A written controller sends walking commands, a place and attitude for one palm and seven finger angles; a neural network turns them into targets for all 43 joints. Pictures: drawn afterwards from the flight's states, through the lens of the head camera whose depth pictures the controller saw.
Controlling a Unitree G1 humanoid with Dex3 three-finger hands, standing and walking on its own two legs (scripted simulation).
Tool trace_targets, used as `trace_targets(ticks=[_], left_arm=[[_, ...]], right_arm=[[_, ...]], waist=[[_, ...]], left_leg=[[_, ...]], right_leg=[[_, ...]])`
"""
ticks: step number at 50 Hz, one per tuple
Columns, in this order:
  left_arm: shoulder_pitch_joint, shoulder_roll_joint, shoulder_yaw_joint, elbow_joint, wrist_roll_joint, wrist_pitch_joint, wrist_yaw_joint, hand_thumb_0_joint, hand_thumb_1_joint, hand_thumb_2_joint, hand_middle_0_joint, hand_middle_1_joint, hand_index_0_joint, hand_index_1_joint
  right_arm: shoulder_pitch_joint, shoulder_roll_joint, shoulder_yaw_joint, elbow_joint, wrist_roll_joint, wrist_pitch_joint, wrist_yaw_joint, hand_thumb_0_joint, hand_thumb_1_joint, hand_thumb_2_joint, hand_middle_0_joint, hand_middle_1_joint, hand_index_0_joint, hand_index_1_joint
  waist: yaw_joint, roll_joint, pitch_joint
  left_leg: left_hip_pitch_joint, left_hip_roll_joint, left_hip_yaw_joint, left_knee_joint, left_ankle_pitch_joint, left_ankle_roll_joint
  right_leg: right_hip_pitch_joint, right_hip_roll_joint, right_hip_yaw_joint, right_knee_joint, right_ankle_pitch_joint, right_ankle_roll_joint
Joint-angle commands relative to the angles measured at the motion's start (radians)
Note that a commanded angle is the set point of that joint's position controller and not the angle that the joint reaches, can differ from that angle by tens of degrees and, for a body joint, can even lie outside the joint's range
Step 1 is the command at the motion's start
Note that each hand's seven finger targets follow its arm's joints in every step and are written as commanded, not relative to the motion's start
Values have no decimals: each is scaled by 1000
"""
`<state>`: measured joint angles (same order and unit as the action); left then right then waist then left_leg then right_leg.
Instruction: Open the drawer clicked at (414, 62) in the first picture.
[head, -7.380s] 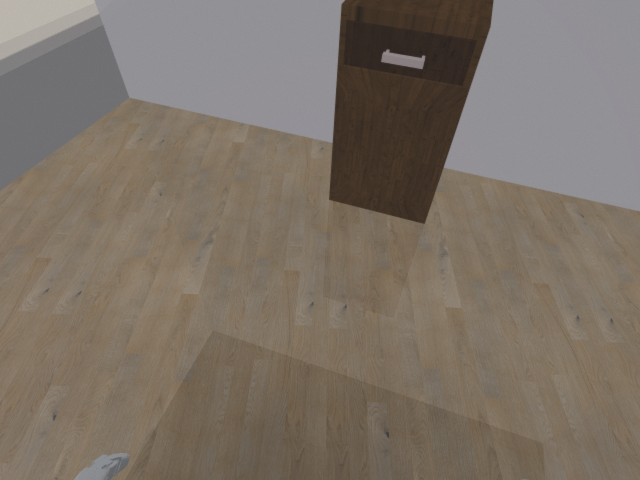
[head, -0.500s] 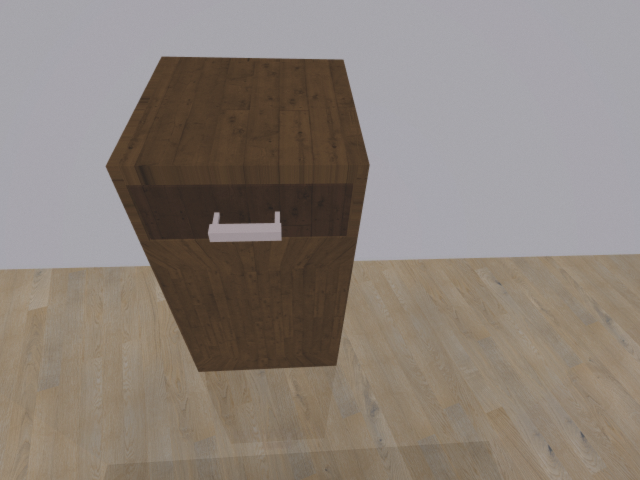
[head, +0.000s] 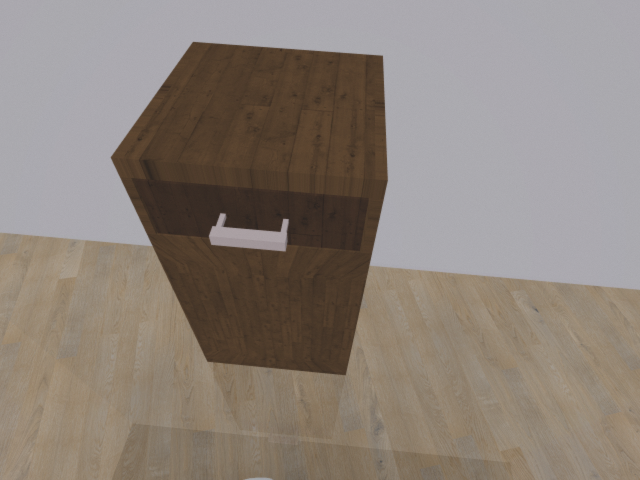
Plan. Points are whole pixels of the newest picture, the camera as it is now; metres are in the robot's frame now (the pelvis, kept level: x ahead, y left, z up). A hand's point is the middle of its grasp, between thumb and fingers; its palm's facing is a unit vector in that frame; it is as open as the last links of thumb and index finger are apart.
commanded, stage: come to a stop and stand still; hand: left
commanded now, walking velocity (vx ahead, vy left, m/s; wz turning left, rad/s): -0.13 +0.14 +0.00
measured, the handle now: (251, 229) +0.52 +0.16 -0.05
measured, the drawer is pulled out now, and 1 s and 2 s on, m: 0.00 0.00 0.00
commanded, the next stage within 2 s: look again from close up in 1.16 s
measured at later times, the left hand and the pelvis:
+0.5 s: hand out of the picture -0.01 +0.21 -0.17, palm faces -0.02 -0.98 -0.19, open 7.3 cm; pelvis -0.02 +0.03 +0.01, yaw -3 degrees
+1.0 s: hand out of the picture -0.02 +0.18 -0.18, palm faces -0.01 -0.99 -0.13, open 7.3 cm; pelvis -0.01 +0.03 +0.00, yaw -4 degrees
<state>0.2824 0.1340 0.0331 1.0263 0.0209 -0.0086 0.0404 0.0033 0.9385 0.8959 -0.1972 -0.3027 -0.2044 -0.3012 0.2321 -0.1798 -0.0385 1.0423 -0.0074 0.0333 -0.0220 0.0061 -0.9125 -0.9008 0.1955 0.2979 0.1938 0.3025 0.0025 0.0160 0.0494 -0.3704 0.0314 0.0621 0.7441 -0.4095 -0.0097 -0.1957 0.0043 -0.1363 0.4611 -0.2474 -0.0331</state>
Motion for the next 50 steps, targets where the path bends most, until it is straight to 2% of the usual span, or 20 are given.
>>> trace_targets(ticks=[1, 3, 4, 5, 6, 7, 9, 12, 20, 24, 26, 28, 30, 33, 36, 38, 40, 42, 44, 50], left_arm=[[65, 188, 48, -55, 7, -1, 18, 0, 900, 900, -200, -300, -200, -300], [32, 192, 49, -64, 1, 7, 16, 0, 900, 900, -200, -300, -200, -300], [28, 172, 46, -73, -2, 12, 13, 0, 900, 900, -200, -300, -200, -300], [49, 131, 38, -83, -5, 19, 11, 0, 900, 900, -200, -300, -200, -300], [73, 93, 24, -85, -5, 25, 12, 0, 900, 900, -200, -300, -200, -300], [85, 82, 17, -69, -2, 34, 17, 0, 900, 900, -200, -300, -200, -300], [90, 82, 17, -51, 2, 44, 10, 0, 900, 900, -200, -300, -200, -300], [115, 73, 10, -28, 9, 39, -2, 0, 900, 900, -200, -300, -200, -300], [96, 78, 14, -33, 11, 61, -19, 0, 900, 900, -200, -300, -200, -300], [177, 57, 12, 10, 5, 52, -22, 0, 900, 900, -200, -300, -200, -300], [223, 77, 12, 35, 8, 40, -16, 0, 900, 900, -200, -300, -200, -300], [221, 124, 15, 40, 9, 29, -8, 0, 900, 900, -200, -300, -200, -300], [101, 167, 21, 4, 3, 17, -1, 0, 900, 900, -200, -300, -200, -300], [53, 133, 14, -9, -1, -4, 2, 0, 900, 900, -200, -300, -200, -300], [109, 131, 15, 14, 2, -14, -4, 0, 900, 900, -200, -300, -200, -300], [119, 123, 14, 30, 2, -14, -4, 0, 900, 900, -200, -300, -200, -300], [143, 91, 10, 46, -6, -12, -5, 0, 900, 900, -200, -300, -200, -300], [183, 49, 4, 63, -8, -7, 2, 0, 900, 900, -200, -300, -200, -300], [178, 46, -2, 80, -9, 2, 6, 0, 900, 900, -200, -300, -200, -300], [168, 35, -8, 95, -5, 6, 9, 0, 900, 900, -200, -300, -200, -300]], right_arm=[[67, -42, -14, -59, -2, 1, 1, 0, -900, -900, 200, 300, 200, 300], [88, -52, -18, -59, -2, -1, 1, 0, -900, -900, 200, 300, 200, 300], [104, -73, -21, -58, -4, -9, -1, 0, -900, -900, 200, 300, 200, 300], [92, -119, -26, -72, -10, -15, -4, 0, -900, -900, 200, 300, 200, 300], [91, -158, -30, -84, -11, -18, -4, 0, -900, -900, 200, 300, 200, 300], [48, -157, -29, -91, -14, -16, -6, 0, -900, -900, 200, 300, 200, 300], [-30, -131, -19, -115, -14, -22, -15, 0, -900, -900, 200, 300, 200, 300], [-50, -120, -12, -111, -13, -26, -14, 0, -900, -900, 200, 300, 200, 300], [37, -153, -31, -51, -21, -16, -20, 0, -900, -900, 200, 300, 200, 300], [40, -147, -33, -27, -24, -14, -12, 0, -900, -900, 200, 300, 200, 300], [42, -113, -26, -8, -16, -12, -5, 0, -900, -900, 200, 300, 200, 300], [41, -45, -7, -10, -11, -8, 1, 0, -900, -900, 200, 300, 200, 300], [52, -34, -6, -5, -20, -2, 11, 0, -900, -900, 200, 300, 200, 300], [94, -27, 3, 19, -17, -12, 16, 0, -900, -900, 200, 300, 200, 300], [115, -26, 8, 23, -13, -25, 14, 0, -900, -900, 200, 300, 200, 300], [146, -16, 14, 33, -13, -31, 4, 0, -900, -900, 200, 300, 200, 300], [193, -33, 21, 54, -9, -46, -7, 0, -900, -900, 200, 300, 200, 300], [208, -65, 18, 72, -8, -54, -20, 0, -900, -900, 200, 300, 200, 300], [203, -60, 22, 83, -6, -57, -25, 0, -900, -900, 200, 300, 200, 300], [158, -45, 19, 76, -4, -52, -28, 0, -900, -900, 200, 300, 200, 300]], waist=[[-3, -125, -40], [-28, -131, -50], [-32, -86, -76], [-20, 47, -84], [-11, 171, -101], [-10, 180, -84], [7, 108, -29], [9, 47, -62], [-34, 59, -69], [-5, 86, -64], [10, 39, -43], [4, -92, 1], [-20, -197, 68], [-30, -142, 136], [-9, -110, 141], [-17, -83, 118], [-9, -7, 54], [13, 20, -8], [14, 75, -37], [9, -7, -23]], left_leg=[[20, -4, -11, -77, 59, -14], [139, 0, -4, -230, 215, -9], [235, 39, -28, -282, 416, 8], [293, 166, -153, -299, 683, 66], [276, 286, -250, -360, 860, 151], [197, 301, -242, -431, 743, 208], [101, 280, -254, -492, 478, 223], [162, 248, -212, -498, 412, 200], [203, 272, -277, -584, 36, 166], [147, 193, -198, -599, -22, 98], [66, 117, -129, -545, -50, 38], [36, 7, -28, -381, -23, -6], [74, -1, -5, -156, 80, -6], [-5, 19, -29, -49, 103, 15], [-32, 20, -14, -85, 90, 12], [54, 27, -15, -211, 149, 8], [168, 52, -61, -320, 382, 24], [213, 109, -87, -287, 575, 48], [230, 117, -106, -318, 663, 65], [232, 94, -84, -326, 583, 57]], right_leg=[[58, -335, 255, -52, 701, -155], [0, -292, 217, 6, 601, -106], [-50, -232, 170, 54, 480, -60], [-132, -134, 104, 112, 240, 3], [-137, -64, 44, 216, -141, 46], [-112, -45, 75, 377, -325, 45], [-126, -65, 141, 486, -288, 37], [-140, -71, 137, 439, -196, 56], [-114, -51, 126, 245, -234, 47], [28, -10, 63, -2, -146, 27], [136, -27, 84, -160, -61, 9], [28, -176, 267, -276, -319, -60], [-181, -294, 395, -406, -514, -115], [-134, -268, 339, -355, -293, -112], [-56, -256, 292, -276, -111, -106], [-60, -248, 266, -202, 6, -94], [-30, -145, 183, -72, 176, -36], [-1, -99, 144, -36, 175, -3], [35, -95, 116, -19, 131, 16], [39, -105, 134, -51, 184, 25]])
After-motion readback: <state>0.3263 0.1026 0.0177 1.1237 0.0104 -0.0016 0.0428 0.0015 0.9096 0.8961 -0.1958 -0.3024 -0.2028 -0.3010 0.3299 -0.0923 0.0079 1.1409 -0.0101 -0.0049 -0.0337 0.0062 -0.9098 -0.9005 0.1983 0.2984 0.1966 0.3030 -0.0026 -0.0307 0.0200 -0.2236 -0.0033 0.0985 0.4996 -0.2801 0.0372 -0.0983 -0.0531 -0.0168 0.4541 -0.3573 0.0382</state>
